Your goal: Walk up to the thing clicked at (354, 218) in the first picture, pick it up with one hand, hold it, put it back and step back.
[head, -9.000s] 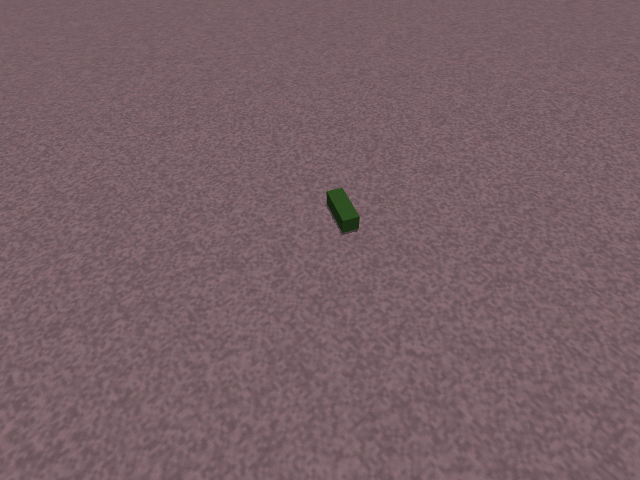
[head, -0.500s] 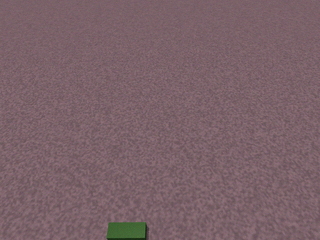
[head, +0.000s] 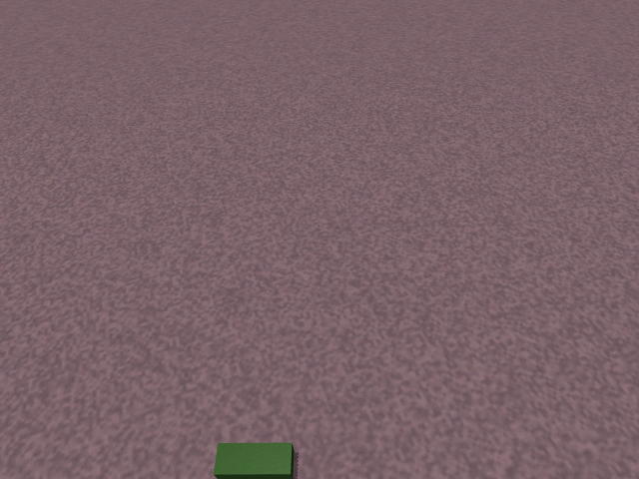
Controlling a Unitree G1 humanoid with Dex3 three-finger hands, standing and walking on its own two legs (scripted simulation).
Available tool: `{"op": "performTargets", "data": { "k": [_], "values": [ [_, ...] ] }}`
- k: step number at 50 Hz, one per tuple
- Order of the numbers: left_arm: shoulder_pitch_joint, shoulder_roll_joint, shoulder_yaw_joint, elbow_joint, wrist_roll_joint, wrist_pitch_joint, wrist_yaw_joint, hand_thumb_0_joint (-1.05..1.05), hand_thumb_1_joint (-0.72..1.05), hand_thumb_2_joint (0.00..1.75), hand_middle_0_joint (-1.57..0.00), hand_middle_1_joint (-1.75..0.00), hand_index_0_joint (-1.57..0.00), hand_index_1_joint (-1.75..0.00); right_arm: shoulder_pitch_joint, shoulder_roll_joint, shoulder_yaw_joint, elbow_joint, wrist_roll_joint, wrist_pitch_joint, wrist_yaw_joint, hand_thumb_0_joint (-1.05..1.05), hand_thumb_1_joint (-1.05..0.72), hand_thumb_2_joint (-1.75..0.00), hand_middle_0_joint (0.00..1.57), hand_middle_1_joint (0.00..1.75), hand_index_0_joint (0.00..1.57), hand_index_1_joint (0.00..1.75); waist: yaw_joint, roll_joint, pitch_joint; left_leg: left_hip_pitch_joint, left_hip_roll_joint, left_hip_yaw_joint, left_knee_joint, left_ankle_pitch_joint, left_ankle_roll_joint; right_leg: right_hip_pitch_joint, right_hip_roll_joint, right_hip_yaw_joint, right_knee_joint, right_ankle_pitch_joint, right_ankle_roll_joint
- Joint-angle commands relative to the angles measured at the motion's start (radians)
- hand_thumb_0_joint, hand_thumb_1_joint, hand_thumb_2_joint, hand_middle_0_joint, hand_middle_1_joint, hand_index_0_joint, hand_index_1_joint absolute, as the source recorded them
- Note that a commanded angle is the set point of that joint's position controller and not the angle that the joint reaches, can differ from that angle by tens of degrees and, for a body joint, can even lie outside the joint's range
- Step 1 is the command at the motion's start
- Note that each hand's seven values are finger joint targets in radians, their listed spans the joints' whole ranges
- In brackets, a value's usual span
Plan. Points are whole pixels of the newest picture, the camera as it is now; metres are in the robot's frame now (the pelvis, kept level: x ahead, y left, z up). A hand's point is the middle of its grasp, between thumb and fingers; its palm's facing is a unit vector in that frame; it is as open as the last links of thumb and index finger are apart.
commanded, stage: stand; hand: left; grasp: from above
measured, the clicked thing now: (255, 461) +0.33 +0.23 -0.74
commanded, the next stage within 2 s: rise first in 0.20 s
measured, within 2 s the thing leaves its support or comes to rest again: neither
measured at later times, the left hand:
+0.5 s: hand out of the picture +0.14 +0.25 -0.17, palm faces +0.00 -0.94 -0.33, open 8.6 cm
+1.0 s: hand out of the picture +0.11 +0.27 -0.26, palm faces -0.20 -0.85 -0.48, open 13.8 cm
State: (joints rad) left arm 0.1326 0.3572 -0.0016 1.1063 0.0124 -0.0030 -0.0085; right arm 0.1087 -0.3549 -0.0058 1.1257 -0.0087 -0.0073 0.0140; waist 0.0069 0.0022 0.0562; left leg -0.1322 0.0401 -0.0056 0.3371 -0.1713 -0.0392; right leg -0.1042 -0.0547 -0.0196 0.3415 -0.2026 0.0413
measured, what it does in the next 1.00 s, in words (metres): lowers itself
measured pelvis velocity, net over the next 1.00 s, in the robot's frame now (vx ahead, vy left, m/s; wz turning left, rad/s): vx -0.03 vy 0.01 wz -0.02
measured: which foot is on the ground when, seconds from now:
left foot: down 0.00-1.00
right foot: down 0.00-1.00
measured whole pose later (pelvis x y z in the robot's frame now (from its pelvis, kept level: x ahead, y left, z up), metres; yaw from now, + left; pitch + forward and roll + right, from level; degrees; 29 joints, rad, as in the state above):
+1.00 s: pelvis -0.03 +0.01 -0.11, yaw -1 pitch +19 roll -2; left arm 0.18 0.31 0.16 0.61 0.32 0.07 0.01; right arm 0.18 -0.24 -0.07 0.60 0.00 -0.11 0.02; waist -0.01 0.00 -0.11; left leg -1.02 0.05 -0.04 1.21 -0.52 -0.03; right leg -0.98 -0.04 0.00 1.19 -0.53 0.05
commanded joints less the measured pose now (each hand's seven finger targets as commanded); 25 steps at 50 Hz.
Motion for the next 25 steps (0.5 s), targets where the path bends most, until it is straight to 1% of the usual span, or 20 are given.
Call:
{"op": "performTargets", "data": {
  "k": [1,3,5,6,8,9,11,12,14,15,16,17,18,19,20,21,22,23,24,25],
  "values": [
    [-0.030,0.213,0.045,-0.056,0.000,-0.022,0.015,0.00,0.90,0.90,-0.20,-0.30,-0.20,-0.30,-0.027,-0.215,-0.037,-0.060,-0.001,-0.017,-0.018,0.00,-0.90,-0.90,0.20,0.30,0.20,0.30,-0.006,0.000,-0.088,0.030,0.097,-0.058,-0.036,0.170,0.049,0.013,-0.086,0.058,-0.049,0.164,-0.049],
    [-0.022,0.211,0.044,-0.054,-0.001,-0.022,0.015,0.00,0.90,0.90,-0.20,-0.30,-0.20,-0.30,-0.040,-0.215,-0.039,-0.064,-0.001,-0.018,-0.018,0.00,-0.90,-0.90,0.20,0.30,0.20,0.30,-0.002,0.001,-0.088,0.041,0.096,-0.059,-0.035,0.171,0.049,0.002,-0.085,0.055,-0.052,0.153,-0.049],
    [-0.034,0.218,0.046,-0.056,-0.001,-0.022,0.016,0.00,0.90,0.90,-0.20,-0.30,-0.20,-0.30,-0.031,-0.212,-0.038,-0.062,-0.001,-0.016,-0.018,0.00,-0.90,-0.90,0.20,0.30,0.20,0.30,-0.006,-0.011,-0.071,0.029,0.092,-0.059,-0.042,0.154,0.046,-0.009,-0.084,0.059,-0.058,0.133,-0.051],
    [-0.038,0.215,0.044,-0.057,0.000,-0.023,0.016,0.00,0.90,0.90,-0.20,-0.30,-0.20,-0.30,-0.033,-0.215,-0.040,-0.062,-0.001,-0.016,-0.018,0.00,-0.90,-0.90,0.20,0.30,0.20,0.30,-0.006,-0.002,-0.080,0.035,0.095,-0.058,-0.033,0.161,0.049,0.006,-0.087,0.060,-0.057,0.146,-0.052],
    [-0.029,0.217,0.045,-0.055,0.000,-0.021,0.015,0.00,0.90,0.90,-0.20,-0.30,-0.20,-0.30,-0.034,-0.211,-0.039,-0.062,-0.001,-0.015,-0.018,0.00,-0.90,-0.90,0.20,0.30,0.20,0.30,-0.006,-0.006,-0.064,0.023,0.090,-0.057,-0.044,0.126,0.046,-0.011,-0.084,0.059,-0.063,0.117,-0.051],
    [-0.031,0.220,0.047,-0.055,0.000,-0.022,0.016,0.00,0.90,0.90,-0.20,-0.30,-0.20,-0.30,-0.033,-0.216,-0.041,-0.062,-0.001,-0.016,-0.018,0.00,-0.90,-0.90,0.20,0.30,0.20,0.30,-0.007,-0.004,-0.065,0.031,0.091,-0.059,-0.046,0.128,0.044,-0.017,-0.083,0.060,-0.063,0.112,-0.052],
    [-0.035,0.213,0.046,-0.054,0.000,-0.020,0.015,0.00,0.90,0.90,-0.20,-0.30,-0.20,-0.30,-0.026,-0.213,-0.038,-0.059,-0.001,-0.014,-0.017,0.00,-0.90,-0.90,0.20,0.30,0.20,0.30,-0.008,0.004,-0.046,-0.003,0.088,-0.062,-0.058,0.085,0.046,-0.009,-0.082,0.060,-0.067,0.085,-0.050],
    [-0.021,0.213,0.046,-0.053,0.001,-0.021,0.015,0.00,0.90,0.90,-0.20,-0.30,-0.20,-0.30,-0.037,-0.217,-0.041,-0.061,-0.001,-0.014,-0.017,0.00,-0.90,-0.90,0.20,0.30,0.20,0.30,-0.001,0.002,-0.060,0.019,0.090,-0.061,-0.048,0.086,0.049,-0.012,-0.083,0.060,-0.070,0.087,-0.052],
    [-0.034,0.217,0.048,-0.055,0.001,-0.023,0.015,0.00,0.90,0.90,-0.20,-0.30,-0.20,-0.30,-0.027,-0.211,-0.039,-0.065,-0.002,-0.016,-0.016,0.00,-0.90,-0.90,0.20,0.30,0.20,0.30,-0.007,-0.009,-0.077,0.017,0.093,-0.060,-0.044,0.130,0.052,0.011,-0.087,0.060,-0.059,0.128,-0.052],
    [-0.037,0.217,0.048,-0.057,0.001,-0.022,0.015,0.00,0.82,0.98,-0.12,-0.38,-0.12,-0.38,-0.026,-0.211,-0.038,-0.065,-0.002,-0.017,-0.016,0.00,-0.93,-0.90,0.20,0.30,0.20,0.30,-0.007,-0.004,-0.082,0.018,0.092,-0.061,-0.046,0.141,0.051,0.012,-0.086,0.059,-0.056,0.135,-0.051],
    [-0.388,0.032,0.042,-0.408,-0.049,-0.118,0.025,0.00,0.74,0.99,-0.17,-0.46,-0.14,-0.46,-0.021,-0.037,0.005,-0.346,0.066,-0.068,-0.037,0.00,-1.00,-0.93,0.20,0.30,0.20,0.30,-0.126,0.045,-0.011,-0.082,-0.042,0.067,0.024,-0.012,0.040,-0.235,0.045,-0.004,0.011,0.073,-0.039],
    [-0.486,0.098,0.069,-0.354,-0.046,-0.113,0.036,0.00,0.66,0.97,-0.16,-0.54,-0.13,-0.54,0.032,-0.071,-0.004,-0.289,0.067,-0.066,-0.050,0.00,-0.94,-0.91,0.20,0.30,0.20,0.30,-0.094,0.011,-0.055,-0.070,-0.045,0.056,0.035,-0.024,0.040,-0.188,0.043,-0.018,0.016,0.050,-0.038],
    [-0.303,0.189,0.127,-0.183,-0.021,-0.079,0.039,0.00,0.59,0.96,-0.15,-0.62,-0.14,-0.62,0.074,-0.109,-0.027,-0.295,0.069,-0.055,-0.062,0.00,-0.95,-0.92,0.20,0.30,0.20,0.30,-0.065,-0.024,-0.050,-0.093,-0.041,0.061,0.050,-0.040,0.042,-0.176,0.051,-0.027,0.024,0.010,-0.040],
    [-0.251,0.192,0.139,-0.084,-0.003,-0.055,0.027,0.00,0.51,0.97,-0.11,-0.70,-0.11,-0.70,0.089,-0.105,-0.036,-0.303,0.062,-0.048,-0.062,0.00,-0.92,-0.91,0.20,0.30,0.20,0.30,-0.062,-0.071,-0.074,-0.126,-0.045,0.057,0.088,-0.027,0.047,-0.194,0.052,-0.029,0.048,0.014,-0.041],
    [-0.319,0.217,0.154,-0.094,0.015,-0.052,0.016,0.00,0.43,0.96,-0.08,-0.78,-0.09,-0.78,0.092,-0.098,-0.044,-0.328,0.057,-0.051,-0.064,0.00,-0.91,-0.91,0.20,0.30,0.20,0.30,-0.050,-0.066,-0.095,-0.152,-0.044,0.051,0.122,-0.009,0.049,-0.211,0.051,-0.031,0.084,0.029,-0.042],
    [-0.322,0.249,0.188,-0.091,0.043,-0.062,0.007,0.00,0.35,0.97,-0.06,-0.86,-0.08,-0.86,0.101,-0.101,-0.065,-0.347,0.041,-0.057,-0.066,0.00,-0.91,-0.90,0.20,0.30,0.20,0.30,-0.034,-0.047,-0.182,-0.150,-0.046,0.053,0.157,0.027,0.046,-0.201,0.046,-0.022,0.123,0.069,-0.043],
    [-0.234,0.227,0.195,-0.038,0.066,-0.052,0.000,0.00,0.28,0.97,-0.02,-0.94,-0.06,-0.94,0.128,-0.091,-0.072,-0.353,0.031,-0.060,-0.063,0.00,-0.92,-0.91,0.20,0.30,0.20,0.30,-0.027,-0.050,-0.209,-0.184,-0.051,0.049,0.196,0.045,0.043,-0.218,0.046,-0.022,0.164,0.087,-0.042],
    [-0.155,0.203,0.205,-0.042,0.094,-0.043,-0.012,0.00,0.20,0.98,0.00,-1.02,-0.04,-1.00,0.139,-0.085,-0.084,-0.375,0.020,-0.064,-0.054,0.00,-0.93,-0.91,0.20,0.30,0.20,0.30,0.005,0.009,-0.241,-0.210,-0.054,0.051,0.222,0.062,0.035,-0.227,0.046,-0.021,0.200,0.087,-0.050],
    [-0.118,0.208,0.218,-0.061,0.108,-0.036,-0.014,0.00,0.12,1.00,0.00,-1.05,-0.03,-1.02,0.136,-0.084,-0.090,-0.402,0.017,-0.064,-0.050,0.00,-0.91,-0.91,0.20,0.30,0.20,0.30,0.015,0.042,-0.276,-0.221,-0.059,0.056,0.241,0.071,0.032,-0.231,0.046,-0.015,0.222,0.090,-0.053],
    [-0.111,0.190,0.213,-0.080,0.117,-0.025,-0.013,0.00,0.06,1.01,0.00,-1.06,-0.02,-1.03,0.135,-0.079,-0.091,-0.428,0.018,-0.068,-0.048,0.00,-0.91,-0.90,0.20,0.30,0.20,0.30,0.017,0.036,-0.284,-0.222,-0.056,0.051,0.247,0.081,0.029,-0.229,0.052,-0.021,0.233,0.089,-0.053]
  ]
}}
